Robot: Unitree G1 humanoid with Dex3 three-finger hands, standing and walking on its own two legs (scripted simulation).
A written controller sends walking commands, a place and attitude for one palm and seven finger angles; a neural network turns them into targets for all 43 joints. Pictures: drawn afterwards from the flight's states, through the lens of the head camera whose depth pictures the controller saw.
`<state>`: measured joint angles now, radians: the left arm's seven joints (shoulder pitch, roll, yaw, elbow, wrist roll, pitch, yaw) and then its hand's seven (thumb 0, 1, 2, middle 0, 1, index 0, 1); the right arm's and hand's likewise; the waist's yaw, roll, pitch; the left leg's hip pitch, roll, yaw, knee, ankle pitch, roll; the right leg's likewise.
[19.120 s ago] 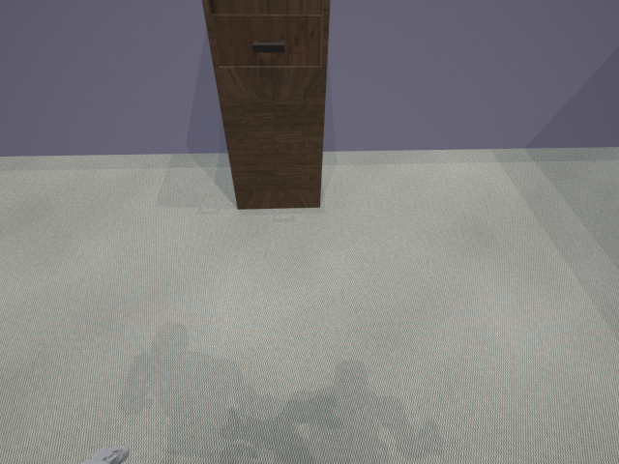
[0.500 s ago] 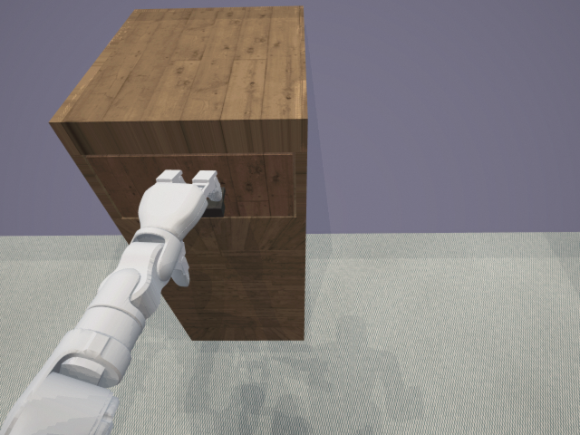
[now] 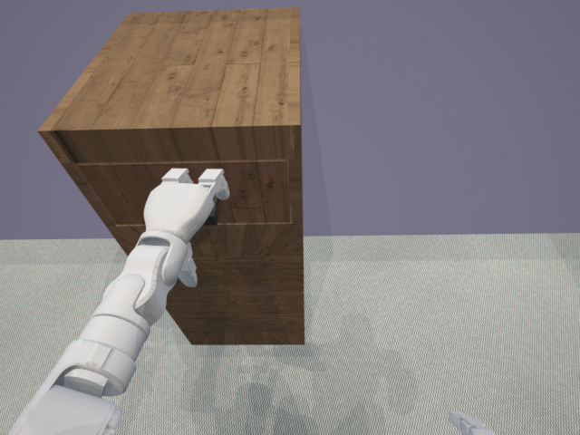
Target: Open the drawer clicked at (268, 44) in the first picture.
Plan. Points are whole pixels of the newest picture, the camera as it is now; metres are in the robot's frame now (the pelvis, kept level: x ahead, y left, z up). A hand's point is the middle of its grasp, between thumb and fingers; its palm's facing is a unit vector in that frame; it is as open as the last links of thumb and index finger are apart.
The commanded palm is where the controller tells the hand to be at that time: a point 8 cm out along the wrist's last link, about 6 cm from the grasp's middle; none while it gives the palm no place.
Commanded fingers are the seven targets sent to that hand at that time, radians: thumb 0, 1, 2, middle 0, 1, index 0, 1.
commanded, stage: re-aim the fingers above the handle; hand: left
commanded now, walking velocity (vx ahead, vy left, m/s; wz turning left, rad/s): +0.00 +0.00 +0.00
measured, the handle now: (189, 207) +0.48 +0.21 +0.01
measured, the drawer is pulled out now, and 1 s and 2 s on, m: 0.00 0.00 0.00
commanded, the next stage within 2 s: lower the fingers behind the handle in 0.34 s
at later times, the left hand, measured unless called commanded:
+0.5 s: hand (180, 199) +0.42 +0.19 +0.10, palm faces +0.18 -0.05 -0.98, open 13.8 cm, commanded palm +0.39 +0.20 +0.13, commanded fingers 0.00 -0.50 0.30 -0.30 -1.20 -0.30 -1.20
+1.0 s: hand (184, 233) +0.41 +0.20 +0.02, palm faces +0.07 -0.07 -1.00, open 13.9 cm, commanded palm +0.39 +0.20 +0.09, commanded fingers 0.00 -0.50 0.30 -0.30 -1.20 -0.30 -1.20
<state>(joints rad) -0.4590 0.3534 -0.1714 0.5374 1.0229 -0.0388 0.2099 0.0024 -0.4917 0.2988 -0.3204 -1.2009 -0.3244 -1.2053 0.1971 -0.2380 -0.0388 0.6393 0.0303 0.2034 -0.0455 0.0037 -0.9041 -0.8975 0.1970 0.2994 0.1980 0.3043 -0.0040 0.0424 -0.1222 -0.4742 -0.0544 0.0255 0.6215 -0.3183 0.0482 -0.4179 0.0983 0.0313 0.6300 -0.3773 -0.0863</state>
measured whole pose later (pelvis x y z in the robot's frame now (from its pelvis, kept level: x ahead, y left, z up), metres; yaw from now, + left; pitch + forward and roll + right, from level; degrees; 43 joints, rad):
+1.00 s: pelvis -0.02 +0.02 -0.01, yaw +0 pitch +14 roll -1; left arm -0.61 0.32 -0.15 0.78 1.07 0.02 0.37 0.00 -0.49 0.30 -0.32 -1.20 -0.31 -1.20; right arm 0.23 -0.24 -0.06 0.66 0.02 0.18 -0.01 0.00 -0.91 -0.90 0.20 0.30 0.20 0.30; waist -0.04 0.04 -0.15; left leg -0.67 -0.06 0.03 0.75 -0.34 0.07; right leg -0.60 0.09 0.02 0.75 -0.39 -0.06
